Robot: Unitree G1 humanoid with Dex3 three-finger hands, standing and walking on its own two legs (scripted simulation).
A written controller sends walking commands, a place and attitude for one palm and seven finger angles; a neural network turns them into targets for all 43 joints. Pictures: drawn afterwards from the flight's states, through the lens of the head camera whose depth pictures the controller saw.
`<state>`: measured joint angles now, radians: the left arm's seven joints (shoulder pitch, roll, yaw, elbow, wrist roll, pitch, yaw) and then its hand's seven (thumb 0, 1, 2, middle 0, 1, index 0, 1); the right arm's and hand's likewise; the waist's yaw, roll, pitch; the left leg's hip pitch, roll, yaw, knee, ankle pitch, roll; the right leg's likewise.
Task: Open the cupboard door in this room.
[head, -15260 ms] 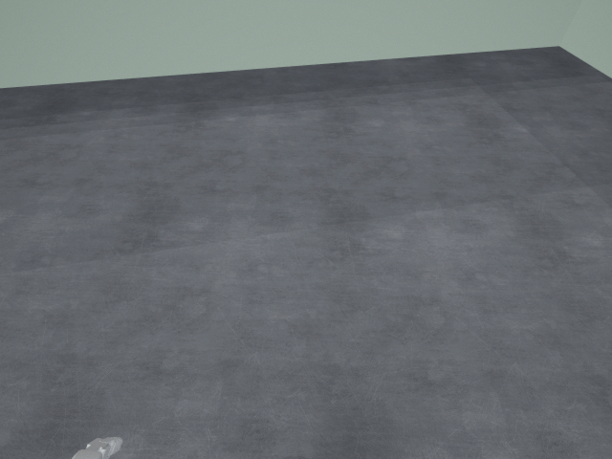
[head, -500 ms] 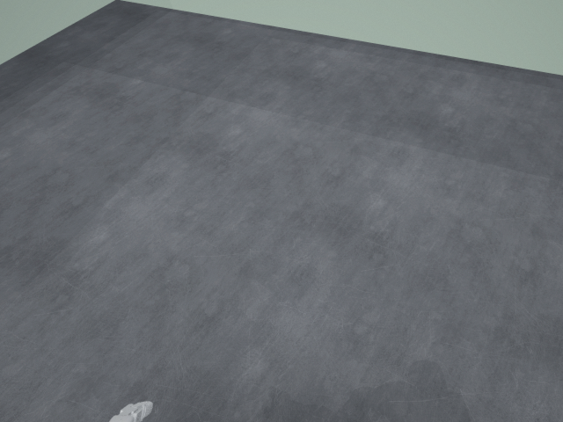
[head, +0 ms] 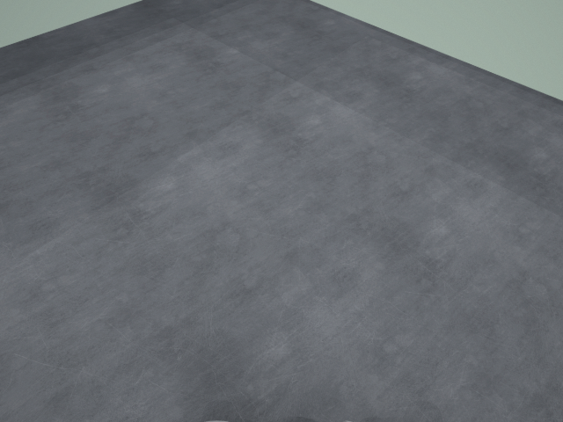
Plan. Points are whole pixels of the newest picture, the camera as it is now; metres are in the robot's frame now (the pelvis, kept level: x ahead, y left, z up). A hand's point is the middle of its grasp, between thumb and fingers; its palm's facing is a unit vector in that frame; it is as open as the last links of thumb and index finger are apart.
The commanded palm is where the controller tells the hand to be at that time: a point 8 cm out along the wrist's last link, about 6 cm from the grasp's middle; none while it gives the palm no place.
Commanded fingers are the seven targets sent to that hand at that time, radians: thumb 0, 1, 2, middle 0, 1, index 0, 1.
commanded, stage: turn or walk to find it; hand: left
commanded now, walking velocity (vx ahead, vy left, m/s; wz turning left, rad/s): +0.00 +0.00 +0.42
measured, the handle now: out of the picture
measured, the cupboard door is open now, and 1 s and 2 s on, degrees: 0 0 0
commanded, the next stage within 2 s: stand and wait in 1.94 s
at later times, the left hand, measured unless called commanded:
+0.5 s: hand out of the picture +0.03 +0.16 -0.13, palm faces +0.23 -0.93 -0.28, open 7.4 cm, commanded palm none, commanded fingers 0.00 0.90 0.90 -0.20 -0.30 -0.20 -0.30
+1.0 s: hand out of the picture -0.11 +0.20 -0.16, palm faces +0.47 -0.85 -0.25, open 7.4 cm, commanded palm none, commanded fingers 0.00 0.90 0.90 -0.20 -0.30 -0.20 -0.30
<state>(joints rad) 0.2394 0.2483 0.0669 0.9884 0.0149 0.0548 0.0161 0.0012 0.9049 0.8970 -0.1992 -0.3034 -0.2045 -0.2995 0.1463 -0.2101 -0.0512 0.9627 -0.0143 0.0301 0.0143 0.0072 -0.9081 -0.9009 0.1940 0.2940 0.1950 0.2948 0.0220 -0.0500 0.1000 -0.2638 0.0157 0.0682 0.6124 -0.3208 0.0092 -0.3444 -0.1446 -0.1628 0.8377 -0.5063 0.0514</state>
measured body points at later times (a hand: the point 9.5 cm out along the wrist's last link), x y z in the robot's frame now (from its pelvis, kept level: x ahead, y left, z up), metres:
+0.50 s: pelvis -0.02 -0.05 +0.01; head +0.01 -0.08 +0.46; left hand +0.01 +0.21 -0.11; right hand +0.08 -0.29 -0.15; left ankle -0.07 +0.10 -0.64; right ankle +0.01 -0.13 -0.73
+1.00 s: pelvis -0.05 -0.02 +0.01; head -0.03 +0.01 +0.46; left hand -0.13 +0.24 -0.14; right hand +0.13 -0.20 -0.13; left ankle -0.11 +0.08 -0.73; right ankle -0.01 -0.14 -0.66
